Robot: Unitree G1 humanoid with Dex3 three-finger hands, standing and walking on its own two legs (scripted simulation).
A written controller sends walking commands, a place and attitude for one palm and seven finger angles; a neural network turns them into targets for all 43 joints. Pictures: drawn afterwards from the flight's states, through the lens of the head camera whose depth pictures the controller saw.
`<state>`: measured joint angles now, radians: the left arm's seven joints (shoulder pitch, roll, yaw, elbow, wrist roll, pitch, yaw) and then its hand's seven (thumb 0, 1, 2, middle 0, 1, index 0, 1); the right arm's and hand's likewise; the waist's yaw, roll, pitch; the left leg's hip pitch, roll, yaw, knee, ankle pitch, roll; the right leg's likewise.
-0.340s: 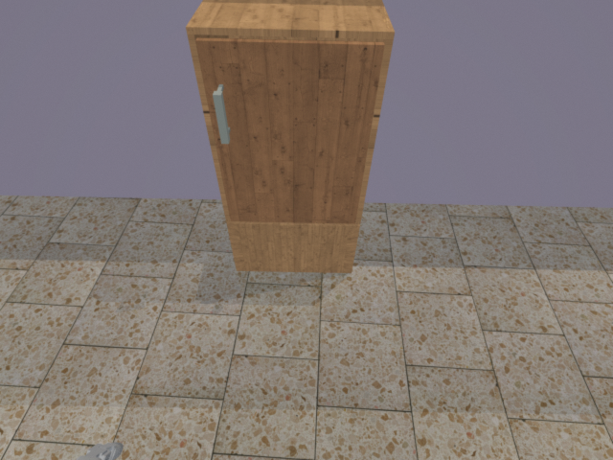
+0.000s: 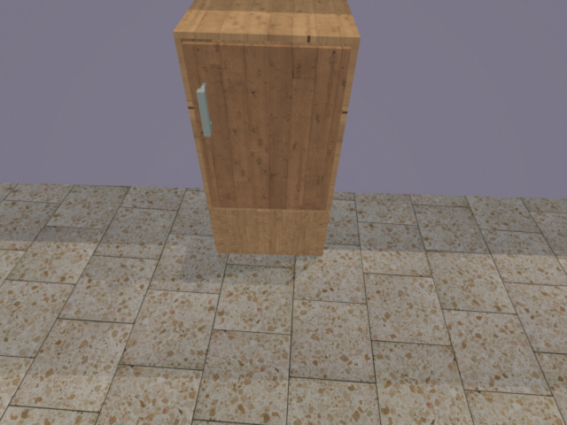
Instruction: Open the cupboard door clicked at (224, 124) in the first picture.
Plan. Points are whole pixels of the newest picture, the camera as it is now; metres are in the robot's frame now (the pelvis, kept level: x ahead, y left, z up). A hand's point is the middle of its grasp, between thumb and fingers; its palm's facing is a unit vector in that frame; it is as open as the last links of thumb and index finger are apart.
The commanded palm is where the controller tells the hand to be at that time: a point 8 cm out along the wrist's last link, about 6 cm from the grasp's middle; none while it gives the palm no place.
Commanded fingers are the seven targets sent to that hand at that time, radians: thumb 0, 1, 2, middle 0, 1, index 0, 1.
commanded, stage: stand and wait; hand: left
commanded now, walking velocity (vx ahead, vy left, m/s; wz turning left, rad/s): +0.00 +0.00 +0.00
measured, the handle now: (205, 110) +0.90 +0.28 -0.03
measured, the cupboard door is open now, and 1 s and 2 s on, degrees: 0 0 0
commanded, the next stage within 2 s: look at it before walking up in 0.48 s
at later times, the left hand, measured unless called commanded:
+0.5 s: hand out of the picture +0.06 +0.24 -0.15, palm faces -0.03 -0.94 -0.34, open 7.3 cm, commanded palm none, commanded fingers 0.00 0.90 0.90 -0.20 -0.30 -0.20 -0.30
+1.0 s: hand out of the picture +0.06 +0.24 -0.15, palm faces -0.03 -0.94 -0.34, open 7.3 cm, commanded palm none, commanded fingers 0.00 0.90 0.90 -0.20 -0.30 -0.20 -0.30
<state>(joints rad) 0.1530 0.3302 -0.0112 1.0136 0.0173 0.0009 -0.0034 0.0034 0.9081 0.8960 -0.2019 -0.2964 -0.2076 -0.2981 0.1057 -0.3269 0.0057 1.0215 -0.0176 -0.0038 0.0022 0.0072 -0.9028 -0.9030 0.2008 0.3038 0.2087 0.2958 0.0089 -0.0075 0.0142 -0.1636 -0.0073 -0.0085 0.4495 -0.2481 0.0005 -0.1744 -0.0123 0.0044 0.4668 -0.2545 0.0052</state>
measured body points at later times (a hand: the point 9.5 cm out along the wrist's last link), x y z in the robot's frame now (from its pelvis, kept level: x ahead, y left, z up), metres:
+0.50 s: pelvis -0.02 -0.01 +0.00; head -0.02 -0.01 +0.45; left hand +0.06 +0.29 -0.13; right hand +0.05 -0.30 -0.13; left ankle +0.00 +0.12 -0.74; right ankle +0.00 -0.12 -0.74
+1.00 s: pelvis -0.01 -0.01 +0.01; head -0.01 -0.01 +0.45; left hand +0.06 +0.29 -0.13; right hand +0.06 -0.30 -0.13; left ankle +0.00 +0.12 -0.74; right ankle +0.00 -0.12 -0.74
